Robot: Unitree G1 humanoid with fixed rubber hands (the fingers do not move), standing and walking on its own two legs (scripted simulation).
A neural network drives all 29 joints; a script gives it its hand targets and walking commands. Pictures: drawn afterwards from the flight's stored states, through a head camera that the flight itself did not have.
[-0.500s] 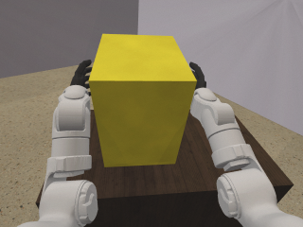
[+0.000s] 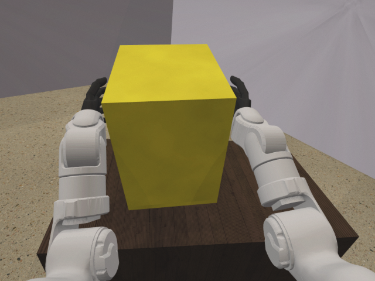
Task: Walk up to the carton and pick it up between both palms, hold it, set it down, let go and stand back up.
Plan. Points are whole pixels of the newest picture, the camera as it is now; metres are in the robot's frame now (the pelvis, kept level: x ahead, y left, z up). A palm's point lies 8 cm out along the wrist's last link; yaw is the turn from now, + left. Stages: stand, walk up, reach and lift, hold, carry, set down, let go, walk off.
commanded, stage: hold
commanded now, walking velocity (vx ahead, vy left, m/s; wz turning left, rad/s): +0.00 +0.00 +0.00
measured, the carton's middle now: (168, 124) +0.40 +0.01 +0.22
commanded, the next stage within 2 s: none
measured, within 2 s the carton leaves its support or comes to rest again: neither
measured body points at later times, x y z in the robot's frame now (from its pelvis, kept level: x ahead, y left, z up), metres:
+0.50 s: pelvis -0.01 +0.00 +0.00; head -0.09 +0.05 +0.44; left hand +0.37 +0.18 +0.25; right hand +0.37 -0.11 +0.27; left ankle +0.04 +0.13 -0.75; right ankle -0.02 -0.10 -0.75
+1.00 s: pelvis +0.00 +0.00 +0.00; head -0.08 +0.03 +0.44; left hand +0.38 +0.16 +0.27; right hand +0.38 -0.13 +0.27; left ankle +0.04 +0.13 -0.75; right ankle -0.02 -0.10 -0.75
